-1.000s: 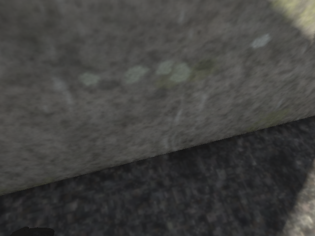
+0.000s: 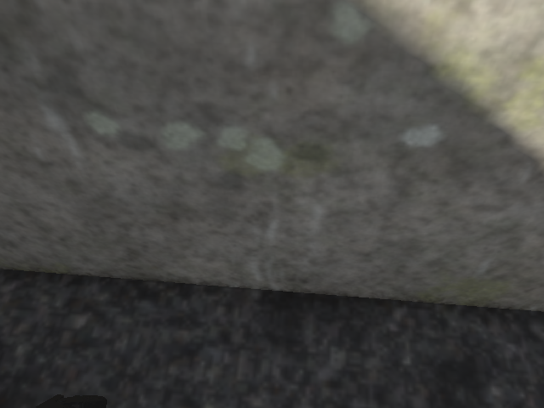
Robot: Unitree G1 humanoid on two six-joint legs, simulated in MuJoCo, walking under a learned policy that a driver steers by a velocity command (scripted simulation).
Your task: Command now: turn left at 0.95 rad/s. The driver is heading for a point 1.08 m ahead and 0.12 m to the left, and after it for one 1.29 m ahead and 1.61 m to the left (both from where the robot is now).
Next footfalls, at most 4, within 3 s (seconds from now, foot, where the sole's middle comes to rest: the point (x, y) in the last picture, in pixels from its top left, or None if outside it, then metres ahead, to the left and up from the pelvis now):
0.36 left None -0.01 0.15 -0.77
0.70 right None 0.19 0.18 -0.77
0.92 left None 0.00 0.46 -0.77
1.28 right None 0.23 0.25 -0.77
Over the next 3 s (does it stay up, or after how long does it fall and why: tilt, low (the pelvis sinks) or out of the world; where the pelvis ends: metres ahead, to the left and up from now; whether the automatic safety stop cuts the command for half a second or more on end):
stays up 0.28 0.46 0.00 its command is cut before an obstacle from the start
